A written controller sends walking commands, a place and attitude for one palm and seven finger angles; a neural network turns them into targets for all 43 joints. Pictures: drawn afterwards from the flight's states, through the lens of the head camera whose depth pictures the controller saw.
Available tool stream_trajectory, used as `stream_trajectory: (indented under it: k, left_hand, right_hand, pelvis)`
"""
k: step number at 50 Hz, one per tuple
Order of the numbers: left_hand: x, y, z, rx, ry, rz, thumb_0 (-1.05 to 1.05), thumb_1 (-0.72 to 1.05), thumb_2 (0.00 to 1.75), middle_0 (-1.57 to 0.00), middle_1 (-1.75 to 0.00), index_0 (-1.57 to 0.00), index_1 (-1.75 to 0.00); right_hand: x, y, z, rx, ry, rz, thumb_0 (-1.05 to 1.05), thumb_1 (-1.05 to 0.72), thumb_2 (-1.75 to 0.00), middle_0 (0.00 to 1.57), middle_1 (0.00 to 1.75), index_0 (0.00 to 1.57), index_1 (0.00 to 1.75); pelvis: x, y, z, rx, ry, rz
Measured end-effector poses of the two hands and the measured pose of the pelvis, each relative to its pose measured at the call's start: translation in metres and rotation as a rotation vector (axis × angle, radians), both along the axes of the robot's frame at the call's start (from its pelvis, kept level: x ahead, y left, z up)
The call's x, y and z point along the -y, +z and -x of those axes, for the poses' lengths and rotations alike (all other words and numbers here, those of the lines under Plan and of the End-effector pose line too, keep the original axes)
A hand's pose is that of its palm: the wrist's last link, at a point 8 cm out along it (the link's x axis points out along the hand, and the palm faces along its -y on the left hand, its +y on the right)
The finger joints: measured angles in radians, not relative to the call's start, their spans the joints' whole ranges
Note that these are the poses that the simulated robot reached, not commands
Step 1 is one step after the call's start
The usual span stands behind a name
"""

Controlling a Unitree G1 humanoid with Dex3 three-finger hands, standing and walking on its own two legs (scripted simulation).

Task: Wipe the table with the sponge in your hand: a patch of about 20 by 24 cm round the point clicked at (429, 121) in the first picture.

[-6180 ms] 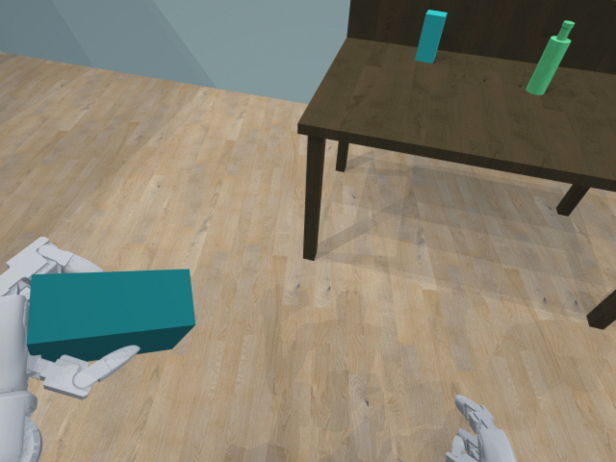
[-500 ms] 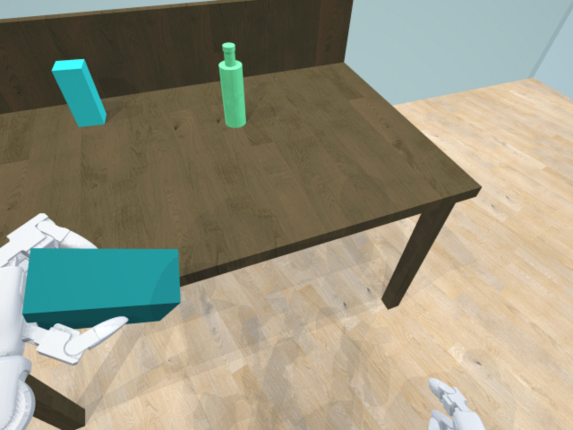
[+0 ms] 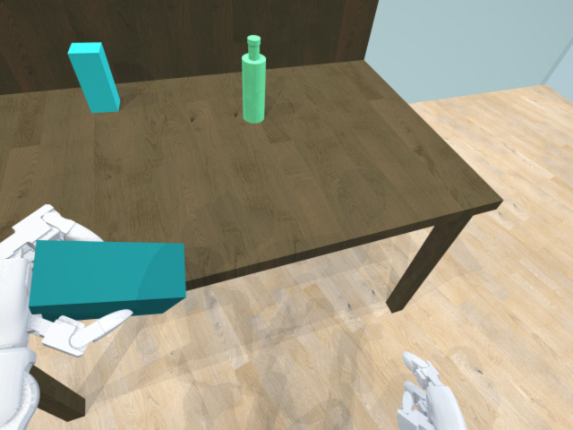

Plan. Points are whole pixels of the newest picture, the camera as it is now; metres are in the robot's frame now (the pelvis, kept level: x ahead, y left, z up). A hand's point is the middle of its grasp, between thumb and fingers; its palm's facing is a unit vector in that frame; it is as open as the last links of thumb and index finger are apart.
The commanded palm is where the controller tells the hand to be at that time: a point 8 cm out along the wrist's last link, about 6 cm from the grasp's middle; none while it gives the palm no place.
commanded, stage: come to a stop and stand still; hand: left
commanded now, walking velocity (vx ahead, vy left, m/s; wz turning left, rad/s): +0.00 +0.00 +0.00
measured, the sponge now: (133, 282) +0.23 +0.21 +0.13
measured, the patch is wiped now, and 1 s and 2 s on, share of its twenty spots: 0.00 0.00 0.00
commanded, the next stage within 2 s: look again from close up in 0.50 s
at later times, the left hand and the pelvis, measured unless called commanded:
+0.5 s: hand (92, 247) +0.25 +0.25 +0.16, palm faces +0.37 -0.85 -0.38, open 10.1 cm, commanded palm +0.20 +0.28 +0.17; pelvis +0.04 +0.00 +0.00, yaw +0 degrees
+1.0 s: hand (101, 260) +0.24 +0.24 +0.15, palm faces +0.38 -0.85 -0.37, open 10.1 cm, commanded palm +0.19 +0.27 +0.17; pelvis +0.03 -0.01 +0.00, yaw +1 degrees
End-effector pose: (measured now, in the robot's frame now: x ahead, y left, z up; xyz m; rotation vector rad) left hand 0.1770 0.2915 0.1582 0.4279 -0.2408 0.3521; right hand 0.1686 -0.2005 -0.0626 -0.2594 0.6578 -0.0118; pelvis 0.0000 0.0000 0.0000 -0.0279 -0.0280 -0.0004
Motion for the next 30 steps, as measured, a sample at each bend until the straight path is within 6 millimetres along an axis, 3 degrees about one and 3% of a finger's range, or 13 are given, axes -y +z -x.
stream_trajectory:
  k: [7,15,30]
  left_hand:
    - [-0.006,0.008,-0.021,0.024,0.007,-0.001,-0.02,-0.49,1.00,-0.73,-1.34,-0.75,-1.34]
    - [-0.003,0.010,-0.039,0.009,-0.025,-0.011,-0.02,-0.49,1.00,-0.73,-1.34,-0.75,-1.34]
    - [0.005,0.012,-0.030,0.004,0.008,-0.002,-0.02,-0.49,1.00,-0.73,-1.34,-0.75,-1.34]
  right_hand:
    - [-0.010,0.002,-0.029,0.003,0.018,-0.007,0.01,-0.90,-0.89,0.21,0.30,0.20,0.30]
    - [0.001,0.006,-0.051,0.017,-0.026,0.002,0.01,-0.90,-0.89,0.21,0.30,0.20,0.30]
    - [0.022,-0.001,-0.039,-0.019,-0.074,0.012,0.01,-0.91,-0.90,0.20,0.30,0.20,0.30]
  pelvis:
    - [-0.005,0.001,-0.018,-0.015,0.002,-0.002]
    - [-0.008,0.000,-0.033,-0.024,0.001,-0.006]
    - [0.001,0.000,-0.035,-0.014,0.007,-0.005]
